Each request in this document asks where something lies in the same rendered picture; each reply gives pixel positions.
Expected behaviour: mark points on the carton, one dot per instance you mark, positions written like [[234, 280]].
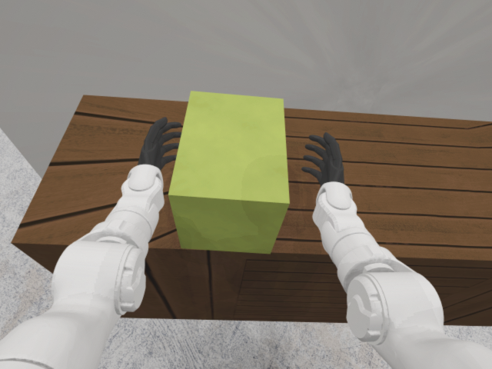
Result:
[[229, 189]]

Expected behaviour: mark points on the robot right upper arm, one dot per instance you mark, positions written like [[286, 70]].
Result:
[[400, 316]]

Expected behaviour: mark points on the robot left upper arm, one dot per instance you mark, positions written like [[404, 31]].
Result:
[[95, 284]]

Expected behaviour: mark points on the right robot hand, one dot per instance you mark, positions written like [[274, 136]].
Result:
[[331, 167]]

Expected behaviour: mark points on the left robot hand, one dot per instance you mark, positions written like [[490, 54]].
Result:
[[153, 149]]

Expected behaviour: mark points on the right robot forearm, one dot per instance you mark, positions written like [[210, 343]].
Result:
[[344, 237]]

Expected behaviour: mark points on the pedestal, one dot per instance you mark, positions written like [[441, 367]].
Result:
[[422, 187]]

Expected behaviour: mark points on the left robot forearm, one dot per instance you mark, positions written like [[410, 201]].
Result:
[[134, 218]]

